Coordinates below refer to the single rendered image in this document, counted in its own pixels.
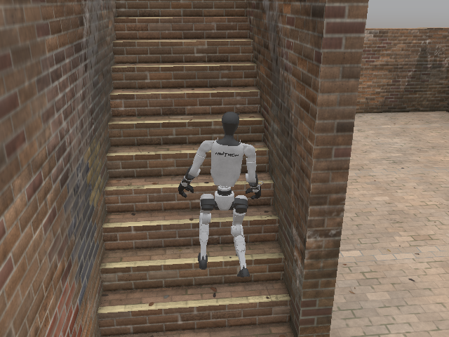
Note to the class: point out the stairs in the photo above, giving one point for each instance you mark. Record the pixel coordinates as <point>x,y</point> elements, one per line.
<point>179,65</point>

